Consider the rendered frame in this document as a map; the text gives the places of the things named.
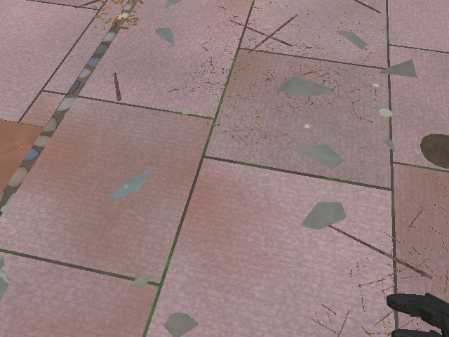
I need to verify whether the robot right hand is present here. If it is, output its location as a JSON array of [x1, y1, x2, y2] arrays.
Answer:
[[386, 293, 449, 337]]

